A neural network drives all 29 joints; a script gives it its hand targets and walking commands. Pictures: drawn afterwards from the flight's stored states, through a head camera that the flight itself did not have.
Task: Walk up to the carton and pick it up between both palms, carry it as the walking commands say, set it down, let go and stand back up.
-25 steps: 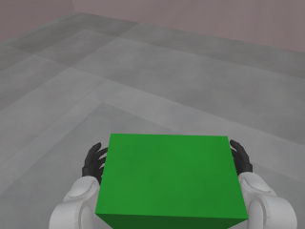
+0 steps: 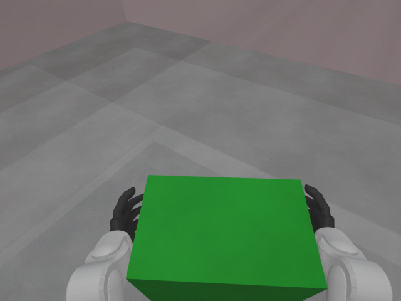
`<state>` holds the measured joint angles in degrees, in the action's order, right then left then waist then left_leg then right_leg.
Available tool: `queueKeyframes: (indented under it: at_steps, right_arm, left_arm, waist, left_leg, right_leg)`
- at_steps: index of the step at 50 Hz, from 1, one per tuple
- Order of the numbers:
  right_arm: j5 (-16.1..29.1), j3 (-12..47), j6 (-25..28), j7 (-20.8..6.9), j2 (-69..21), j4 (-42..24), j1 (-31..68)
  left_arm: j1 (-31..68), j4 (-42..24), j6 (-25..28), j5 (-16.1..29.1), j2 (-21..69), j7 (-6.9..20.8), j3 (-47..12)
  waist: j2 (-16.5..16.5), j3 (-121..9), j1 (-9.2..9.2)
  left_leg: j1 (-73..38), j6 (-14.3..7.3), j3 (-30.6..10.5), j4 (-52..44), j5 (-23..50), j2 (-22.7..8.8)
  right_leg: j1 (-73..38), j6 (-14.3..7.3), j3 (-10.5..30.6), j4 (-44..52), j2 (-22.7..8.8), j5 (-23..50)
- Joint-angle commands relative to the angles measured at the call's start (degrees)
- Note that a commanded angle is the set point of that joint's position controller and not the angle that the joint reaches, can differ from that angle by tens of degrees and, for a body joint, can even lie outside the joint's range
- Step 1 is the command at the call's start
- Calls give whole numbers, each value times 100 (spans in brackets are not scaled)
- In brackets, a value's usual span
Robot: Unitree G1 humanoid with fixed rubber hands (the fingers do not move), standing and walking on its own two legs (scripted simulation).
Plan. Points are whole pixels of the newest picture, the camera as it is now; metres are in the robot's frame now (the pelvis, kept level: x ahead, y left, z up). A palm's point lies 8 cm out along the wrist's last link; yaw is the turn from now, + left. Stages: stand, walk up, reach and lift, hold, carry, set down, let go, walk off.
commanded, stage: carry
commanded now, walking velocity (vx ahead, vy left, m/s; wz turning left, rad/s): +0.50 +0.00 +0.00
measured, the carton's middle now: (219, 255) +0.21 +0.00 +0.03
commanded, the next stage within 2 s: none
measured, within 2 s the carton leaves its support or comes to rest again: neither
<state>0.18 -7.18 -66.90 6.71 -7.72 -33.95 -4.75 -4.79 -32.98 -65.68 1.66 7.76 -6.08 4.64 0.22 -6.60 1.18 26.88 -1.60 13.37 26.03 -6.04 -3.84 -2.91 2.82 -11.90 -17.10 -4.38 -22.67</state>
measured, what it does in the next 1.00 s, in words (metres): walks ahead: right foot, then left foot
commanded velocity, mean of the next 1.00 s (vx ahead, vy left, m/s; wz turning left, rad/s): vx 0.50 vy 0.00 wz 0.00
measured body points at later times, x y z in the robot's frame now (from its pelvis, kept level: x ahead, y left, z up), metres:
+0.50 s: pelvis +0.34 +0.01 -0.01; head +0.33 +0.01 +0.44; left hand +0.57 +0.17 +0.08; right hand +0.58 -0.16 +0.07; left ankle +0.13 +0.09 -0.73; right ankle +0.48 -0.09 -0.73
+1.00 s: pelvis +0.67 +0.04 -0.01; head +0.66 +0.04 +0.44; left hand +0.91 +0.20 +0.08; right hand +0.91 -0.12 +0.08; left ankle +0.79 +0.13 -0.73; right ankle +0.49 -0.08 -0.73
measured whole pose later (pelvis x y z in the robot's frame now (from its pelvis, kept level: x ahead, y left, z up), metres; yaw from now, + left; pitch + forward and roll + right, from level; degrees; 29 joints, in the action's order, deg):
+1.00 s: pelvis +0.67 +0.04 -0.01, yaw +1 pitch +3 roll +1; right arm 0.4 -6.4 -66.3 6.7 -7.7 -34.7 -4.7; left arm -5.0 -34.9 -65.8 1.7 7.6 -5.9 5.0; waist -1.1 -5.1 0.4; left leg 26.5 -3.3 13.8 26.8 -3.0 -2.8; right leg -2.9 3.0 -9.1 -22.6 -5.1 -26.9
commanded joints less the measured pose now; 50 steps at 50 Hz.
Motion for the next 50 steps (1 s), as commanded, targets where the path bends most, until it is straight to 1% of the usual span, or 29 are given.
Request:
queueKeyframes:
  at_steps: [1, 2, 3, 4, 5, 6, 7, 9, 14, 17, 21, 23, 24, 25, 26, 27, 28, 29, 30, 31, 33, 35, 37, 40, 43, 46, 48, 49, 50]
  right_arm:
    - [1119, 3989, 6, -549, -3664, -322, 2019]
    - [1066, 3850, 26, -550, -3550, -152, 1927]
    - [1107, 3945, 72, -574, -3587, -218, 2026]
    - [1170, 3940, 118, -598, -3790, -394, 2156]
    - [1214, 3975, 156, -638, -4009, -380, 2216]
    - [1306, 4116, 209, -693, -4237, -446, 2449]
    - [1365, 4172, 249, -735, -4373, -438, 2525]
    - [1418, 4218, 337, -789, -4436, -552, 2527]
    - [1375, 4130, 358, -809, -3996, -591, 2217]
    - [1334, 4099, 290, -771, -3780, -593, 2131]
    - [1297, 4095, 186, -692, -3621, -647, 2181]
    - [1275, 4102, 141, -658, -3566, -725, 2297]
    - [1264, 4093, 113, -640, -3537, -754, 2354]
    - [1238, 4061, 73, -627, -3483, -761, 2358]
    - [1214, 4018, 20, -616, -3418, -728, 2379]
    - [1196, 4194, 3, -592, -3456, -826, 2285]
    - [1224, 4218, -10, -617, -3629, -808, 2335]
    - [1262, 4261, 17, -656, -3955, -697, 2276]
    - [1320, 4285, 75, -721, -4193, -622, 2258]
    - [1323, 4297, 137, -771, -4339, -552, 2236]
    - [1293, 4298, 266, -787, -4491, -533, 2372]
    - [1192, 4256, 342, -749, -4471, -490, 2303]
    - [1143, 4271, 368, -703, -4384, -501, 2204]
    - [1119, 4256, 323, -630, -4155, -589, 2084]
    - [1130, 4270, 224, -592, -3994, -628, 2037]
    - [1181, 4261, 129, -578, -3863, -687, 2129]
    - [1194, 4231, 71, -568, -3806, -657, 2099]
    - [1182, 4180, 41, -559, -3752, -581, 1997]
    - [1128, 4077, 15, -540, -3598, -452, 1828]
  left_arm:
    - [2068, -548, -104, 984, 3469, 548, -3893]
    - [2088, -610, -128, 977, 3494, 541, -3978]
    - [2133, -611, -127, 965, 3568, 576, -4026]
    - [2209, -550, -111, 1043, 3814, 599, -4092]
    - [2254, -538, -66, 1151, 4079, 636, -4173]
    - [2370, -600, 0, 1169, 4227, 679, -4148]
    - [2350, -505, 46, 1153, 4362, 698, -4097]
    - [2299, -497, 162, 1137, 4535, 700, -4112]
    - [2041, -536, 210, 994, 4270, 550, -4141]
    - [2054, -628, 149, 990, 4061, 492, -4159]
    - [2200, -634, 27, 992, 3843, 479, -4102]
    - [2272, -616, -32, 987, 3760, 490, -4042]
    - [2233, -582, -60, 974, 3728, 495, -3994]
    - [2143, -536, -90, 972, 3671, 491, -3936]
    - [1955, -502, -115, 969, 3591, 486, -3878]
    - [2010, -460, -97, 961, 3609, 506, -3836]
    - [1983, -391, -87, 1132, 3830, 526, -3880]
    - [2095, -492, -50, 1192, 4079, 559, -3960]
    - [2245, -633, 9, 1246, 4305, 601, -4020]
    - [2337, -703, 64, 1285, 4498, 662, -4074]
    - [2476, -646, 143, 1361, 4679, 757, -4122]
    - [2453, -640, 200, 1409, 4583, 794, -4179]
    - [2380, -655, 231, 1399, 4399, 797, -4173]
    - [2172, -636, 205, 1353, 4106, 756, -4101]
    - [1976, -598, 129, 1250, 3882, 692, -4000]
    - [1982, -654, 58, 1182, 3720, 637, -3964]
    - [2011, -699, 1, 1124, 3597, 602, -3955]
    - [2006, -727, -40, 1074, 3517, 581, -3961]
    - [2028, -732, -99, 1033, 3423, 564, -4002]
  waist:
    - [-403, -1028, -207]
    - [945, -1375, -307]
    - [1762, -1489, -276]
    - [1213, -1536, -232]
    - [696, -1477, -219]
    - [235, -1260, -200]
    - [90, -1177, -176]
    - [330, -1123, -153]
    - [753, -616, -173]
    - [821, -292, -224]
    - [832, -104, -259]
    - [859, -241, -212]
    - [739, -448, -121]
    - [487, -888, -25]
    - [71, -1429, 147]
    - [-1535, -1978, 165]
    - [-1612, -1841, 103]
    - [-1058, -1834, 84]
    - [-451, -1716, 73]
    - [-239, -1524, 59]
    - [-387, -1277, 14]
    - [-586, -986, -10]
    - [-691, -798, -10]
    - [-788, -621, -9]
    - [-888, -439, 12]
    - [-925, -344, 45]
    - [-793, -536, -38]
    - [-598, -861, -130]
    - [-101, -1142, -277]
  left_leg:
    - [-2724, -203, -225, -24, -391, -30]
    - [-4035, -896, -2386, -482, -757, -1119]
    - [-4474, -1307, -4002, -1264, -666, -1919]
    - [-4299, -1241, -3713, -1186, 59, -2080]
    - [-3964, -1153, -3299, -1104, 411, -2026]
    - [-3338, -1012, -2788, -1204, 472, -1978]
    - [-2990, -849, -2345, -1355, 405, -1831]
    - [-2847, -666, -1761, -1526, 401, -1597]
    - [-3084, -666, -823, -1635, 1106, -1207]
    - [-3146, -631, -552, -1599, 1589, -1088]
    - [-3291, -440, -335, -1303, 2253, -1065]
    - [-3272, -282, -164, -724, 3165, -1029]
    - [-3083, -179, 2, -67, 3472, -936]
    - [-2574, -99, 35, 915, 3388, -778]
    - [-1542, -27, -75, 2235, 2459, -543]
    - [347, 196, -267, 4473, 46, 216]
    - [1192, 49, -972, 5400, -1956, 436]
    - [1226, -43, -1430, 5636, -1908, 13]
    - [953, -18, -1475, 5283, -1509, -148]
    - [789, 51, -1430, 4806, -1309, -299]
    - [622, 156, -1271, 3932, -1020, -358]
    - [628, 193, -1111, 2953, -834, -328]
    - [709, 217, -915, 2032, -473, -263]
    - [648, 171, -547, 1036, -51, -121]
    - [546, 121, -295, 582, 217, -42]
    - [261, 67, -49, 197, 141, 60]
    - [-759, 42, 178, -295, 205, 217]
    - [-1860, -7, 126, -186, -3, 207]
    - [-3135, -272, -717, -136, -536, -291]
  right_leg:
    - [1206, -279, -154, -1847, -624, 2754]
    - [2879, -32, -136, -3757, 28, 1751]
    - [4190, -57, 282, -5133, 455, -683]
    - [4527, -173, 872, -5717, 80, -733]
    - [4483, -198, 1103, -5722, -165, -338]
    - [4310, -183, 1198, -5367, -363, 50]
    - [4102, -170, 1186, -4993, -457, 335]
    - [3943, -173, 955, -4344, -368, 701]
    - [4177, -156, 471, -2889, -158, 1586]
    - [4081, -201, 210, -2103, -20, 2067]
    - [3647, -347, 68, -1428, 158, 2404]
    - [3011, -433, -115, -1197, 420, 2228]
    - [2299, -489, -292, -945, 539, 2254]
    - [1207, -640, -306, -989, 603, 1907]
    - [-99, -870, 786, -989, -44, 1304]
    - [-1463, -1659, 3546, -254, -1695, 1086]
    - [-1469, -1916, 4097, 144, -1959, 1936]
    - [-1087, -1832, 3590, -8, -1950, 2538]
    - [-578, -1620, 3043, 42, -1808, 2739]
    - [-132, -1366, 2549, 195, -1669, 2423]
    - [308, -1067, 1927, 513, -1405, 1744]
    - [480, -1038, 1553, 844, -1303, 1576]
    - [337, -1054, 1220, 998, -1189, 1848]
    - [95, -1008, 770, 879, -1023, 2704]
    - [-83, -986, 579, 698, -1001, 3360]
    - [-252, -881, 471, 345, -1011, 3422]
    - [-68, -624, 221, -340, -815, 3337]
    - [409, -436, 60, -1062, -637, 3265]
    - [1516, -204, -45, -2281, -388, 2871]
